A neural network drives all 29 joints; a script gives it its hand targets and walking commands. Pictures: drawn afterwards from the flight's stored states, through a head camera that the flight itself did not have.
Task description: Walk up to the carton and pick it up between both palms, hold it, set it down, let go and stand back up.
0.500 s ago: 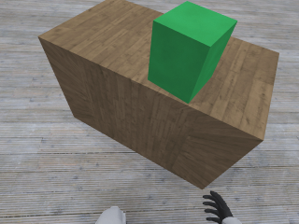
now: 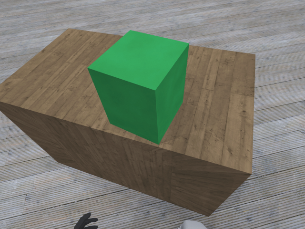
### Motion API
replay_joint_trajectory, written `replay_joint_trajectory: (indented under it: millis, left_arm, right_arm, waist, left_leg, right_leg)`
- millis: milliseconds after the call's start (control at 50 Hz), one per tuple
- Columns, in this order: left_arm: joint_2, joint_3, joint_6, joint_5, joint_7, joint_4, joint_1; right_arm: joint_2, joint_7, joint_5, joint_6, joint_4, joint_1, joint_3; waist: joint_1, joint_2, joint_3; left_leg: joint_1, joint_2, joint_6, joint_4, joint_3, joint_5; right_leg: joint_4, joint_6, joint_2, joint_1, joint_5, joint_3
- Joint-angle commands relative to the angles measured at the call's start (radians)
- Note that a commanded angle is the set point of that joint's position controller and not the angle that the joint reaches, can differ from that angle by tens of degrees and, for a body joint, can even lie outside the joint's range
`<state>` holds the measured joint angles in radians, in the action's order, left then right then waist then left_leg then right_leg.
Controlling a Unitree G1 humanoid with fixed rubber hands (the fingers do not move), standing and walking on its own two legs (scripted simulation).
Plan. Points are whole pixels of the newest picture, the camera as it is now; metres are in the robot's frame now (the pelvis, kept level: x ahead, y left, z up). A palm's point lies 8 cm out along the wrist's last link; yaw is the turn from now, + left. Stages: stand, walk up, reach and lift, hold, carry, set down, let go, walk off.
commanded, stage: walk up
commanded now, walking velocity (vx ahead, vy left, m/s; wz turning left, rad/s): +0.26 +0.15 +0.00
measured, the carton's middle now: (144, 88) +0.52 -0.01 +0.05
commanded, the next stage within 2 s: none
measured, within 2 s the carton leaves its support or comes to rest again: neither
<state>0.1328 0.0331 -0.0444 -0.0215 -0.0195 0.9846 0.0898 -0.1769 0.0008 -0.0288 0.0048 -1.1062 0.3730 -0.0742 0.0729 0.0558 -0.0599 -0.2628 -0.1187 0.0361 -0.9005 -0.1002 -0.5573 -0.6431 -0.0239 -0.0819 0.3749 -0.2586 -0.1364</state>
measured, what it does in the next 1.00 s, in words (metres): steps on the spot: left foot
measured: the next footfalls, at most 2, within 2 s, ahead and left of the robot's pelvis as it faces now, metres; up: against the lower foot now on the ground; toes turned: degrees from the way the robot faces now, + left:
left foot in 0.28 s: +0.11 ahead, +0.10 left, +0.00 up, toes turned +4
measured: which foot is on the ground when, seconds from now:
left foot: up 0.00-0.26, down 0.28-1.00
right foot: down 0.00-1.00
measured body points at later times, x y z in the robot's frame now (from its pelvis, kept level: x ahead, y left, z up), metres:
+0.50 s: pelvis +0.05 -0.01 +0.02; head +0.05 +0.01 +0.47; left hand +0.06 +0.20 -0.15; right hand +0.13 -0.22 -0.13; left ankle +0.07 +0.09 -0.72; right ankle +0.06 -0.11 -0.72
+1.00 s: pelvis +0.07 +0.00 +0.02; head +0.07 +0.00 +0.47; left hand +0.05 +0.20 -0.14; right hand +0.04 -0.20 -0.14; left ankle +0.07 +0.09 -0.72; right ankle +0.06 -0.11 -0.72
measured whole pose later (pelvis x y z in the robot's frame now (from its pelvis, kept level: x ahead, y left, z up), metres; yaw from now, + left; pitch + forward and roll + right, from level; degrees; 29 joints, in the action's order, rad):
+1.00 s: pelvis +0.07 +0.00 +0.02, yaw +0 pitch -2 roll +0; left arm 0.10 0.01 -0.01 -0.01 0.04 1.19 0.28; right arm -0.09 -0.03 -0.01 0.01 -1.19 0.29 -0.01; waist 0.00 0.00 -0.03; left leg -0.13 0.01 -0.03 -0.36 -0.08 -0.19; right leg -0.36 -0.01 -0.04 0.11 -0.22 -0.15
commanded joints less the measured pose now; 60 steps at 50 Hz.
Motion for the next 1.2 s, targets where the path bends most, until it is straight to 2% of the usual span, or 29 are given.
replay_joint_trajectory:
  millis: [0,20,40,60,80,100,140,180,200,220,240,260,280,300,340,360,380,460,560,800,1180]
  left_arm:
    - [0.232,0.052,-0.001,-0.004,0.036,-0.006,0.185]
    - [0.229,0.053,-0.01,0.002,0.04,-0.007,0.171]
    - [0.105,0.005,-0.022,0.036,0.055,-0.025,0.016]
    - [0.093,0.004,-0.035,0.025,0.055,-0.011,0.041]
    - [0.1,0.007,-0.038,0.011,0.06,0.013,0.068]
    - [0.104,0.007,-0.037,0.005,0.061,0.014,0.069]
    - [0.106,0.005,-0.03,0.003,0.058,0.025,0.104]
    - [0.123,0.009,-0.016,0.002,0.057,0.038,0.127]
    - [0.134,0.011,-0.007,0.003,0.058,0.036,0.115]
    - [0.142,0.012,0.004,0.009,0.058,0.029,0.087]
    - [0.136,0.01,0.013,0.015,0.057,0.03,0.084]
    - [0.095,0.001,0.019,0.021,0.053,0.03,0.13]
    - [0.029,-0.011,0.037,0.036,0.053,0.046,0.215]
    - [0.038,-0.015,0.052,0.024,0.056,0.067,0.23]
    - [0.127,0.009,0.046,0.011,0.048,0.075,0.177]
    - [0.125,0.011,0.04,0.009,0.043,0.089,0.194]
    - [0.097,0.005,0.036,0.003,0.041,0.103,0.207]
    - [0.08,-0.004,0.023,0.006,0.045,0.132,0.212]
    - [0.062,-0.007,0.028,0.004,0.054,0.155,0.221]
    - [0.053,-0.009,0.029,0.009,0.06,0.181,0.248]
    - [0.02,-0.018,0.027,0.011,0.066,0.211,0.291]
  right_arm:
    - [-0.096,0.025,-0.007,0.006,0.062,-0.005,-0.029]
    - [-0.056,0.021,-0.012,0.001,0.049,0.021,-0.021]
    - [0.026,0.005,0.024,-0.004,0.059,-0.021,0.007]
    - [0.006,0.001,0.031,0.001,0.061,0.007,0.002]
    - [-0.012,-0.008,0.029,-0.001,0.053,0.027,-0.002]
    - [-0.019,-0.02,0.025,-0.014,0.04,0.042,-0.003]
    - [-0.013,-0.04,0.024,-0.035,0.043,0.01,0.007]
    - [-0.017,-0.046,0.03,-0.04,0.058,-0.035,0.014]
    - [-0.023,-0.045,0.031,-0.039,0.061,-0.039,0.016]
    - [-0.026,-0.042,0.026,-0.033,0.061,-0.033,0.019]
    - [-0.043,-0.039,0.014,-0.02,0.067,-0.048,0.022]
    - [-0.113,-0.039,-0.001,-0.004,0.073,-0.067,0.011]
    - [-0.161,-0.038,0.016,-0.004,0.1,-0.186,0.006]
    - [-0.137,-0.031,0.019,-0.011,0.102,-0.247,0.009]
    - [-0.035,-0.025,0.018,-0.003,0.091,-0.25,0.037]
    - [-0.039,-0.033,0.025,-0.001,0.082,-0.238,0.037]
    - [-0.05,-0.038,0.032,0.002,0.069,-0.216,0.033]
    - [-0.047,-0.038,0.03,0.005,0.033,-0.168,0.029]
    - [-0.025,-0.036,0.026,0.009,0.009,-0.138,0.031]
    - [-0.024,-0.038,0.022,0.018,-0.039,-0.079,0.049]
    - [0.021,-0.045,0.021,0.02,-0.079,-0.001,0.064]
  waist:
    - [-0.107,-0.169,0.016]
    - [-0.082,-0.168,0.025]
    - [-0.017,-0.266,-0.003]
    - [-0.01,-0.313,0.037]
    - [-0.001,-0.329,0.058]
    - [0.005,-0.319,0.082]
    - [-0.02,-0.28,0.126]
    - [-0.045,-0.274,0.164]
    - [-0.039,-0.269,0.18]
    - [-0.016,-0.238,0.185]
    - [0.0,-0.164,0.181]
    - [-0.039,-0.022,0.203]
    - [-0.121,0.132,0.159]
    - [-0.115,0.214,0.099]
    - [-0.102,0.136,0.048]
    - [-0.101,0.132,0.04]
    - [-0.094,0.127,0.032]
    - [-0.079,0.005,0.016]
    - [-0.075,-0.07,-0.014]
    - [-0.083,-0.056,-0.018]
    - [-0.074,-0.055,-0.052]
  left_leg:
    - [-0.347,-0.019,-0.015,-0.25,0.083,0.134]
    - [-0.31,-0.035,-0.006,-0.242,0.099,0.186]
    - [-0.107,-0.014,-0.019,-0.106,0.126,0.181]
    - [-0.077,0.04,-0.016,-0.066,0.093,0.153]
    - [-0.074,0.06,-0.017,-0.009,0.071,0.163]
    - [-0.07,0.071,-0.019,0.033,0.062,0.168]
    - [-0.051,0.073,-0.026,0.156,0.073,0.169]
    - [-0.006,0.079,-0.038,0.241,0.061,0.22]
    - [0.033,0.078,-0.045,0.295,0.054,0.258]
    - [0.108,0.07,-0.055,0.405,0.055,0.366]
    - [0.199,0.035,-0.061,0.54,0.102,0.55]
    - [0.281,-0.08,-0.081,0.577,0.218,0.68]
    - [0.118,-0.144,-0.141,0.595,0.273,0.607]
    - [-0.042,-0.126,-0.155,0.637,0.278,0.409]
    - [-0.017,-0.043,-0.086,0.659,0.204,0.426]
    - [0.017,-0.026,-0.072,0.659,0.186,0.411]
    - [0.029,-0.018,-0.068,0.654,0.179,0.416]
    - [0.096,-0.007,-0.076,0.638,0.163,0.431]
    - [0.068,0.0,-0.076,0.647,0.158,0.403]
    - [0.052,0.013,-0.071,0.652,0.147,0.416]
    - [0.075,0.015,-0.073,0.623,0.138,0.48]
  right_leg:
    - [0.445,-0.077,-0.37,-0.267,0.027,0.481]
    - [0.425,-0.086,-0.366,-0.244,0.185,0.45]
    - [0.337,-0.091,-0.21,-0.097,0.871,0.177]
    - [0.291,-0.107,-0.156,-0.129,1.088,0.102]
    - [0.288,-0.127,-0.153,-0.152,1.076,0.071]
    - [0.279,-0.145,-0.163,-0.195,1.048,0.068]
    - [0.255,-0.175,-0.178,-0.247,0.98,0.103]
    - [0.251,-0.182,-0.182,-0.258,0.854,0.13]
    - [0.25,-0.176,-0.189,-0.244,0.747,0.147]
    - [0.242,-0.149,-0.182,-0.196,0.604,0.155]
    - [0.231,-0.091,-0.154,-0.127,0.422,0.154]
    - [0.182,-0.037,-0.088,-0.06,0.221,0.118]
    - [0.222,-0.002,0.014,-0.115,-0.021,0.058]
    - [0.26,0.0,0.004,-0.244,-0.037,0.079]
    - [0.282,-0.005,-0.023,-0.257,0.092,0.099]
    - [0.303,-0.005,-0.03,-0.236,0.111,0.1]
    - [0.321,-0.004,-0.039,-0.244,0.128,0.105]
    - [0.368,0.005,-0.047,-0.212,0.106,0.109]
    - [0.382,0.008,-0.045,-0.221,0.077,0.105]
    - [0.37,0.001,-0.053,-0.252,0.076,0.103]
    - [0.362,0.004,-0.053,-0.235,0.118,0.098]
